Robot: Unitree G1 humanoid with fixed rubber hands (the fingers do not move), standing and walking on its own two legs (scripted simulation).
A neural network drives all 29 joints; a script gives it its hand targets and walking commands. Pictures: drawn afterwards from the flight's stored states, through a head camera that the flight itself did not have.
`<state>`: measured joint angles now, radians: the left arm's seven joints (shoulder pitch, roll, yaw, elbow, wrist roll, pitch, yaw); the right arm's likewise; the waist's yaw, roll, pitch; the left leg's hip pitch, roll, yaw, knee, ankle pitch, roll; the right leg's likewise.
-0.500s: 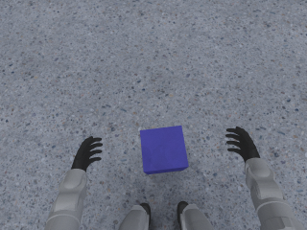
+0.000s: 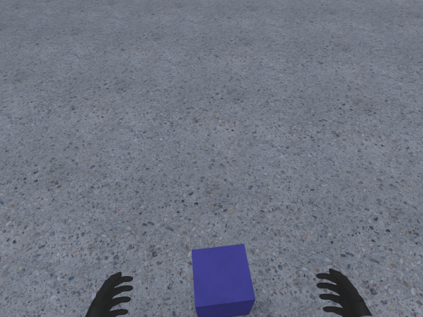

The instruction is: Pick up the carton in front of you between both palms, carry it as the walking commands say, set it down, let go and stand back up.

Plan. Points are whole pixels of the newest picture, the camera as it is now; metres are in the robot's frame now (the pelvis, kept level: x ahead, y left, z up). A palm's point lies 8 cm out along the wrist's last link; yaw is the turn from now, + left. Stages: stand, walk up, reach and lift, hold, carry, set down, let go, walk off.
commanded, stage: let go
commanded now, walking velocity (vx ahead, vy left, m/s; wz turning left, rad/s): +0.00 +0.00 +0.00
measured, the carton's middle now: (221, 283) +0.38 -0.01 -0.65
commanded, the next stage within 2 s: stand in 0.28 s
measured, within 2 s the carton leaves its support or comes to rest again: neither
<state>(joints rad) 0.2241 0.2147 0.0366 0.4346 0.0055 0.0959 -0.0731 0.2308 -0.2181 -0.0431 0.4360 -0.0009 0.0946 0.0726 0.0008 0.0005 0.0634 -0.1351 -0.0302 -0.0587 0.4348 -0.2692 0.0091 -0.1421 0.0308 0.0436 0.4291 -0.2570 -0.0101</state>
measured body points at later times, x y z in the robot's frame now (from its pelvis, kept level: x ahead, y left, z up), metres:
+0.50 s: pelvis +0.02 +0.00 -0.01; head +0.02 +0.01 +0.44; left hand +0.14 +0.26 -0.11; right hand +0.13 -0.27 -0.11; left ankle -0.02 +0.12 -0.74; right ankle -0.02 -0.11 -0.74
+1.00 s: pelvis +0.05 +0.01 -0.01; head +0.04 +0.01 +0.44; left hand +0.10 +0.27 -0.15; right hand +0.09 -0.25 -0.14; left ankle -0.02 +0.12 -0.74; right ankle -0.02 -0.11 -0.74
